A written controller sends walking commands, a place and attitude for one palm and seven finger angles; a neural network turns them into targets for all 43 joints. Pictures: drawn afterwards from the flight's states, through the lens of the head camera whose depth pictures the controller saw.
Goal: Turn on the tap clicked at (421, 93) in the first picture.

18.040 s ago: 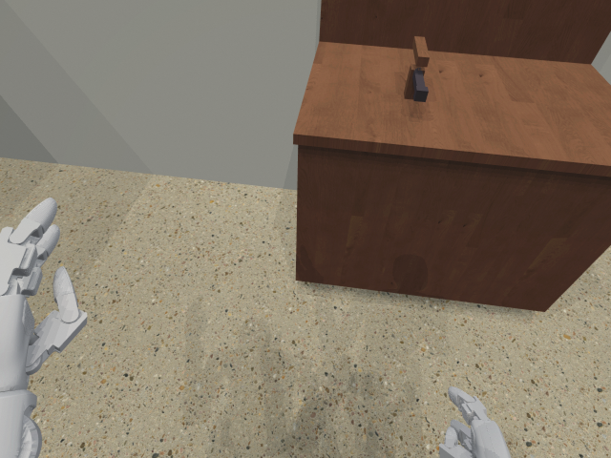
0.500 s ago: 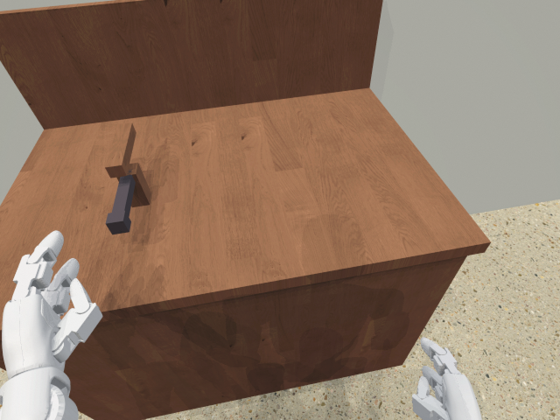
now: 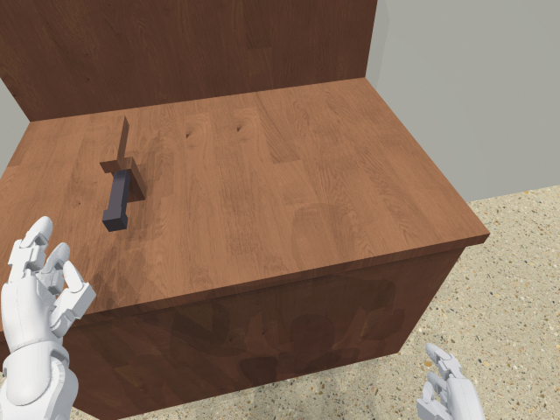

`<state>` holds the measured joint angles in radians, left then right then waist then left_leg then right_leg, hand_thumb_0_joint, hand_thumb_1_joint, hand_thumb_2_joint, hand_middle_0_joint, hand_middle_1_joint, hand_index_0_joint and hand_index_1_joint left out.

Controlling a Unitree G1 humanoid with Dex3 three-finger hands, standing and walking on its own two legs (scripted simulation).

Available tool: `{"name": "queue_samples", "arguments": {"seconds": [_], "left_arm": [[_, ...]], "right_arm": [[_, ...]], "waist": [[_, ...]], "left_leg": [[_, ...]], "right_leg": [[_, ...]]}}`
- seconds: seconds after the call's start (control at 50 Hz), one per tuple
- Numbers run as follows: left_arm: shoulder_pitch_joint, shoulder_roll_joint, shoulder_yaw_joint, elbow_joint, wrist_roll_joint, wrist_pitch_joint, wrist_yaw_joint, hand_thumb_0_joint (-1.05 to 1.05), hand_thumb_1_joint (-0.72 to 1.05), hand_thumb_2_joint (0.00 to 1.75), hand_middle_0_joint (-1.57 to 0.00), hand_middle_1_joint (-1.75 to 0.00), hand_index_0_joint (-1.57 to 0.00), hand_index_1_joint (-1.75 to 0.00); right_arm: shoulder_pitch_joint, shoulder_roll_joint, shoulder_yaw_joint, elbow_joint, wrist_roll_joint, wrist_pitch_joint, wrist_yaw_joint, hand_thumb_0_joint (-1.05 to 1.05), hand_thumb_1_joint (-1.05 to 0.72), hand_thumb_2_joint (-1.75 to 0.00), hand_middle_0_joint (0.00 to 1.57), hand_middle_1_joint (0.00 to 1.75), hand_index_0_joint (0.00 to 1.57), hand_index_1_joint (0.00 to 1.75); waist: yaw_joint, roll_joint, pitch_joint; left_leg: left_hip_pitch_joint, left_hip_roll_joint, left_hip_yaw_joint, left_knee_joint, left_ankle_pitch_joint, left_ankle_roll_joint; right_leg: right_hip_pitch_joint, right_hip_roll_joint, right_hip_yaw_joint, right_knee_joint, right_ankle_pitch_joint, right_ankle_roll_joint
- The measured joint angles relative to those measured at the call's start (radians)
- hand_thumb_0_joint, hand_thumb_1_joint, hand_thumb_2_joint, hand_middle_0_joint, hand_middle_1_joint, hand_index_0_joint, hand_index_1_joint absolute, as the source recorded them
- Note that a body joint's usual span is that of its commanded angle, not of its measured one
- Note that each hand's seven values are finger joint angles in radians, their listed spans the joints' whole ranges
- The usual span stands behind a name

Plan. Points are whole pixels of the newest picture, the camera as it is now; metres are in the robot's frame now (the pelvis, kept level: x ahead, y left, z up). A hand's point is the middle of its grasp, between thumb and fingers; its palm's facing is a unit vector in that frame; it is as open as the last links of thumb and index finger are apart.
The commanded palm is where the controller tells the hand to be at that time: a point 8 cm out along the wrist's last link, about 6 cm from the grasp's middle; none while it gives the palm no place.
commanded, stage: reach beside the lever's end, fingers flat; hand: left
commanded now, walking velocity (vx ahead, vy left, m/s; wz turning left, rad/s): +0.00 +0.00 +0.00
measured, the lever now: (115, 219) +0.38 +0.32 +0.07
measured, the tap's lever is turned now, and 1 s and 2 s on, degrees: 0 0 3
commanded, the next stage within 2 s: push the lever round in 1.46 s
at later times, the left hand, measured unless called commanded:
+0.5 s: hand (88, 265) +0.28 +0.30 +0.09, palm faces +0.56 -0.82 -0.09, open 7.6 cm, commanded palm +0.24 +0.34 +0.09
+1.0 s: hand (92, 237) +0.34 +0.33 +0.07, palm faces +0.56 -0.82 -0.10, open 7.8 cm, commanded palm +0.30 +0.37 +0.06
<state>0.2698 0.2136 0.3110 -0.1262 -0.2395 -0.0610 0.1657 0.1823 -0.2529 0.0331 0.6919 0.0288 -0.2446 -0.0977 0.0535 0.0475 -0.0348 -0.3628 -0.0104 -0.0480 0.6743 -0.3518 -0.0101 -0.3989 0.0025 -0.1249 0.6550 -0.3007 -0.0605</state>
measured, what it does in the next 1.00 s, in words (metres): stands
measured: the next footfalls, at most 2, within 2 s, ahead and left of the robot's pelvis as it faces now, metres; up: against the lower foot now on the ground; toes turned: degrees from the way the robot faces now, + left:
none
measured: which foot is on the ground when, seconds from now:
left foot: down 0.00-1.00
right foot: down 0.00-1.00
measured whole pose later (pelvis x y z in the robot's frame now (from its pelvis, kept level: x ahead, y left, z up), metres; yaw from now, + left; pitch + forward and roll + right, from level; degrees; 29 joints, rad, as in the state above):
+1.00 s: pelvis +0.00 +0.01 -0.01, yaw -2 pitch +9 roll -1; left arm -0.21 0.37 0.51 0.53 -0.19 -0.22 0.08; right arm 0.23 -0.27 0.02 0.71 0.01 -0.12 -0.09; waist -0.01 0.03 -0.05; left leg -0.53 0.00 -0.03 0.76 -0.38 0.00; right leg -0.57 0.01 -0.11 0.71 -0.30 -0.05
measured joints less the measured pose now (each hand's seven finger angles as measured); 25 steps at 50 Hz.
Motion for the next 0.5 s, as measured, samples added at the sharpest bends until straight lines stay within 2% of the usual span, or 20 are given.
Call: {"name": "queue_samples", "arguments": {"seconds": [0.14,0.26,0.5], "left_arm": [[-0.096,0.008,-0.005,0.093,0.009,0.005,0.003,0.01,0.9,0.9,-0.19,-0.26,-0.19,-0.26],[-0.153,0.018,0.017,0.164,0.021,0.0,0.013,0.01,0.9,0.9,-0.19,-0.25,-0.18,-0.24],[-0.206,0.037,0.076,0.287,0.022,-0.058,-0.013,0.01,0.9,0.9,-0.18,-0.22,-0.17,-0.21]], "right_arm": [[-0.012,0.008,0.007,0.0,-0.002,0.009,-0.003,0.01,-0.9,-0.9,0.21,0.3,0.2,0.3],[-0.01,0.013,0.006,-0.003,-0.008,0.026,0.003,0.01,-0.9,-0.9,0.21,0.3,0.2,0.3],[0.005,-0.003,-0.011,0.008,-0.009,0.057,0.004,0.01,-0.9,-0.9,0.21,0.3,0.2,0.3]], "waist": [[-0.009,-0.001,0.002],[-0.016,-0.007,-0.005],[-0.018,-0.011,-0.008]], "left_leg": [[-0.014,-0.005,0.007,-0.002,0.006,0.006],[-0.022,-0.004,0.017,-0.005,0.005,0.008],[-0.049,-0.003,0.021,0.013,-0.004,0.012]], "right_leg": [[-0.016,-0.005,0.007,-0.001,0.007,0.006],[-0.028,-0.003,0.017,-0.003,0.01,0.009],[-0.053,-0.003,0.021,0.009,0.005,0.012]]}}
